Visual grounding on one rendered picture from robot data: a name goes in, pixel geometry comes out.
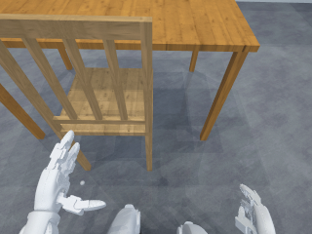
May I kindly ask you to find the chair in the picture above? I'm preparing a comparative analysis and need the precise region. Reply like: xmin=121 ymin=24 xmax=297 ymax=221
xmin=0 ymin=14 xmax=153 ymax=172

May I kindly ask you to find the robot left forearm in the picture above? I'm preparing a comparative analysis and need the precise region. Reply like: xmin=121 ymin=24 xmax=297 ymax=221
xmin=19 ymin=210 xmax=60 ymax=234

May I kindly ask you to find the left robot thigh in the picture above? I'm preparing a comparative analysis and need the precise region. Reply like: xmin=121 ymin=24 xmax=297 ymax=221
xmin=106 ymin=208 xmax=140 ymax=234

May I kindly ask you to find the robot thigh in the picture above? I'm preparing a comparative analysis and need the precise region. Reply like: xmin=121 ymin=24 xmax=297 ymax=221
xmin=176 ymin=223 xmax=208 ymax=234
xmin=106 ymin=208 xmax=140 ymax=234

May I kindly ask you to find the right robot thigh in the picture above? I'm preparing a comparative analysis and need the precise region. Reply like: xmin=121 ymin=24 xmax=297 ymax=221
xmin=176 ymin=223 xmax=208 ymax=234

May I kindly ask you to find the robot left hand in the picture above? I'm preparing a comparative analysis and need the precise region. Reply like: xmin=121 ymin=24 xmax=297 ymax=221
xmin=34 ymin=130 xmax=106 ymax=215

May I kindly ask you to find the table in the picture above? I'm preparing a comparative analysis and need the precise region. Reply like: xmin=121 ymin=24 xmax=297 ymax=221
xmin=0 ymin=0 xmax=260 ymax=141

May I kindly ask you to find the robot right hand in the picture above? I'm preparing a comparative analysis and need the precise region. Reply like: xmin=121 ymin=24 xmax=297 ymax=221
xmin=235 ymin=183 xmax=276 ymax=234

